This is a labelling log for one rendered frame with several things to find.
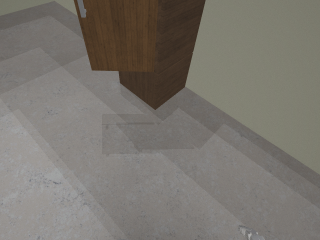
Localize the right robot hand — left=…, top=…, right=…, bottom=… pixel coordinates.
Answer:
left=238, top=225, right=265, bottom=240

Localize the handle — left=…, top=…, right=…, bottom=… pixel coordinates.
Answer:
left=77, top=0, right=87, bottom=18

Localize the cupboard door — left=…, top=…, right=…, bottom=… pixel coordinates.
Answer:
left=74, top=0, right=159, bottom=72

